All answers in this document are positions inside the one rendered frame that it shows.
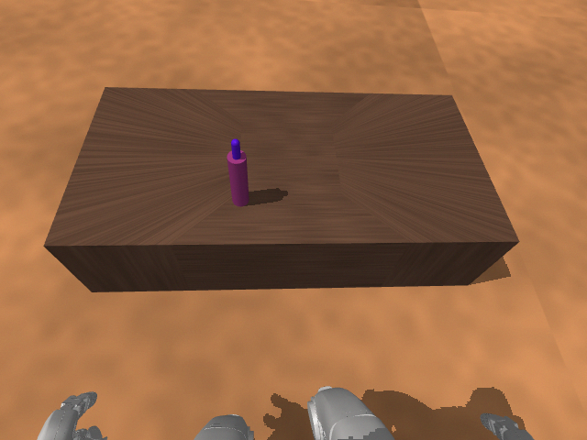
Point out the right robot hand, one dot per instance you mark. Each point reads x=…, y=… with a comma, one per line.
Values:
x=504, y=427

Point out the bottle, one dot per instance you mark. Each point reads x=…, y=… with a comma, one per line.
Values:
x=238, y=174

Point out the left robot hand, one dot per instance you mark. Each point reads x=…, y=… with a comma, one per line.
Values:
x=61, y=424

